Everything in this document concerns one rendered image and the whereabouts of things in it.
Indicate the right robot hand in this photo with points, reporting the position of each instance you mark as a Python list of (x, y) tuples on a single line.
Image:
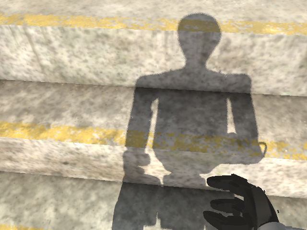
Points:
[(248, 214)]

